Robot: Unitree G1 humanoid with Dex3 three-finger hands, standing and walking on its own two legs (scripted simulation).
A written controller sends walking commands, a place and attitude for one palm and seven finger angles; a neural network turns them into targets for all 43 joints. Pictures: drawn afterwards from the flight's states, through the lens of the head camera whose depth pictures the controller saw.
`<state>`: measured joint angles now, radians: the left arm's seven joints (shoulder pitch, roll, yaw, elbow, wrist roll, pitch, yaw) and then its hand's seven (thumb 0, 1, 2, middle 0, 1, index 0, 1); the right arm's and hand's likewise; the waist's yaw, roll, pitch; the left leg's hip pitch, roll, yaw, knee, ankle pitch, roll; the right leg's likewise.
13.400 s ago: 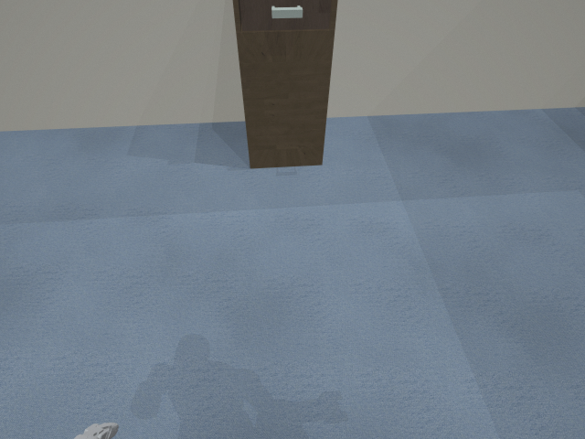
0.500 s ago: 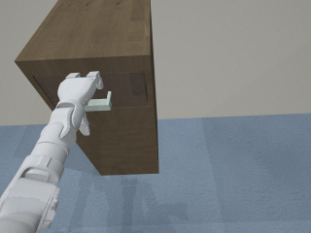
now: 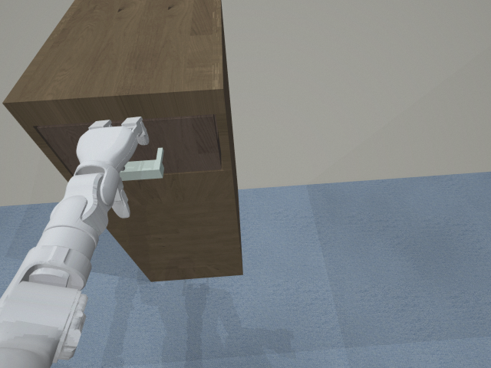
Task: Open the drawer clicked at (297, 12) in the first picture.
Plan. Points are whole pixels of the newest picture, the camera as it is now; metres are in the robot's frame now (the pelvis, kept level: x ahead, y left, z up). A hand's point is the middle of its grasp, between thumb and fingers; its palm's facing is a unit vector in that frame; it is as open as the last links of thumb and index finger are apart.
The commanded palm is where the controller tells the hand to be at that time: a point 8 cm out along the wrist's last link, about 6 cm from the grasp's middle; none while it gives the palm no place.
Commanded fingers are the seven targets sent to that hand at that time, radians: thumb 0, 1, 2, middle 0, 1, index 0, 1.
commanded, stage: move the hooked fingers above the handle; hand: left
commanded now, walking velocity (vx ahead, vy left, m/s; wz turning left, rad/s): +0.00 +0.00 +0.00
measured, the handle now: (136, 162) +0.51 +0.23 +0.02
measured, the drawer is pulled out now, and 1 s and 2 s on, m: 0.00 0.00 0.00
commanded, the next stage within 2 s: lower the fingers behind the handle in 0.34 s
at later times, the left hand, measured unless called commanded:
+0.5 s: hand (127, 162) +0.46 +0.21 +0.08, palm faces -0.04 -0.04 -1.00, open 13.8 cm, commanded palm +0.44 +0.22 +0.13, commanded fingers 0.00 -0.50 0.30 -0.30 -1.20 -0.30 -1.20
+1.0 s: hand (129, 175) +0.45 +0.22 +0.04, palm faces -0.07 -0.04 -1.00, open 13.8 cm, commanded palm +0.44 +0.22 +0.10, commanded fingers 0.00 -0.50 0.30 -0.30 -1.20 -0.30 -1.20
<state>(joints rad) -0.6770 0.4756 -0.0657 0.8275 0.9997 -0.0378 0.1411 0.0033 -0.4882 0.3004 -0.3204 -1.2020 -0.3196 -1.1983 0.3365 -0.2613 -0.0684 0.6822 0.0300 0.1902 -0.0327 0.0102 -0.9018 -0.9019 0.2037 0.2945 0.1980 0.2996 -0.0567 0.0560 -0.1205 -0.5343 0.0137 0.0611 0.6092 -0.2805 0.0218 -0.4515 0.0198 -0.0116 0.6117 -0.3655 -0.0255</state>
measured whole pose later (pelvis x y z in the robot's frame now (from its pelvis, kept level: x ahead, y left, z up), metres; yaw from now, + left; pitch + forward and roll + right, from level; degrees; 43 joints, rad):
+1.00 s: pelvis -0.01 +0.00 -0.01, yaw +0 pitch +15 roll -1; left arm -0.76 0.46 -0.07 0.97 1.04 -0.04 0.22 0.00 -0.49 0.30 -0.32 -1.20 -0.32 -1.20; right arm 0.33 -0.26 -0.07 0.69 0.02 0.16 -0.04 0.01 -0.90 -0.90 0.20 0.29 0.20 0.30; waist -0.08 0.05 -0.13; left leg -0.65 0.02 0.05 0.69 -0.31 0.02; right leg -0.56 0.02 -0.02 0.68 -0.39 -0.02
